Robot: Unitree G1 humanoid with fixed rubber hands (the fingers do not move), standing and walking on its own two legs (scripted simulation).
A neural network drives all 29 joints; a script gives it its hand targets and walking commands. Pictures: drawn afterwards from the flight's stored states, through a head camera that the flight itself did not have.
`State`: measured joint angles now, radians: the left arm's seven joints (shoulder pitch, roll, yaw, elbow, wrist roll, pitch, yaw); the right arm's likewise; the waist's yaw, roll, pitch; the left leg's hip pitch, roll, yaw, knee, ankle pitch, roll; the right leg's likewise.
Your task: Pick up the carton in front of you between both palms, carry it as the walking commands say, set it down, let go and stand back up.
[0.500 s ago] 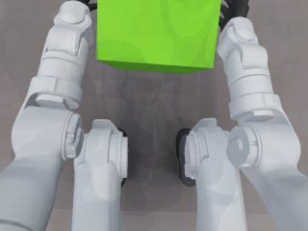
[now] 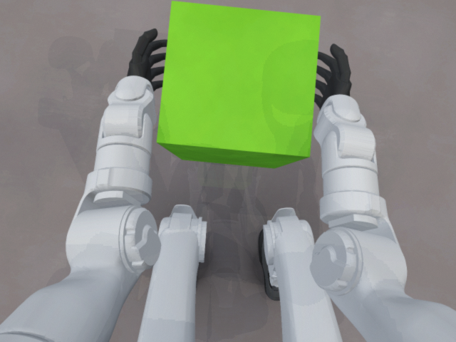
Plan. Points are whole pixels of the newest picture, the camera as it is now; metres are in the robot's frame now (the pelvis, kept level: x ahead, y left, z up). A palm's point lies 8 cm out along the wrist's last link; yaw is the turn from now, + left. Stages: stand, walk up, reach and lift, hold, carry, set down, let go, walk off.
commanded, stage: reach and lift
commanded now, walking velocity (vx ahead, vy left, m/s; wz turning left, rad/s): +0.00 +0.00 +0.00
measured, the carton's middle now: (235, 104) +0.50 +0.02 -0.14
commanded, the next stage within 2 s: none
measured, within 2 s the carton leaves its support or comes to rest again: neither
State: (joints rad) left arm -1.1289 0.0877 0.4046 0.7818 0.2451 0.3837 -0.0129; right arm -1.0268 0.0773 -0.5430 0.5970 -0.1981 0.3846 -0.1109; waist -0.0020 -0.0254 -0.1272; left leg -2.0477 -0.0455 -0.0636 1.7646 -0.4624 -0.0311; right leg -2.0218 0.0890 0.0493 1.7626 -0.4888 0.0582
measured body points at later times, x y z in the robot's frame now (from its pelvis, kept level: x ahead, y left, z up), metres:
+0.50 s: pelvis +0.05 +0.01 +0.13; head +0.21 +0.03 +0.55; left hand +0.47 +0.17 +0.08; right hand +0.46 -0.13 +0.09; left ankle +0.12 +0.13 -0.45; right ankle +0.11 -0.13 -0.45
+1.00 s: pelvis +0.09 +0.00 +0.26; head +0.12 +0.00 +0.70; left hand +0.41 +0.16 +0.24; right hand +0.42 -0.14 +0.24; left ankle +0.12 +0.13 -0.45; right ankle +0.11 -0.13 -0.45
